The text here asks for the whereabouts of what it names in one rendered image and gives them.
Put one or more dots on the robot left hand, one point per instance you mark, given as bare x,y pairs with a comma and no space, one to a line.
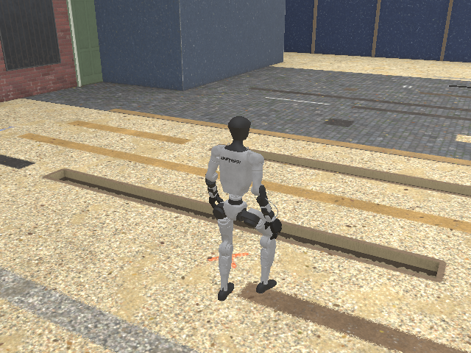
212,200

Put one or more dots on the robot right forearm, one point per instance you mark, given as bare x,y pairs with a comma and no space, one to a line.
264,205

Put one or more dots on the robot torso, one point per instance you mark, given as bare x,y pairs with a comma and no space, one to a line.
236,178

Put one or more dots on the left robot upper arm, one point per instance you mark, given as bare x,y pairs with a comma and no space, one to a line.
213,163

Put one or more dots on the robot left forearm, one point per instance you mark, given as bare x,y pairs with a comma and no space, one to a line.
212,188

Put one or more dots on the robot right hand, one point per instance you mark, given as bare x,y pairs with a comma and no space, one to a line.
275,227

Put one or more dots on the humanoid robot head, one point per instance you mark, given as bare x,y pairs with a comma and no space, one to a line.
239,129

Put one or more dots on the right robot upper arm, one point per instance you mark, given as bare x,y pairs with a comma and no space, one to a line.
256,160

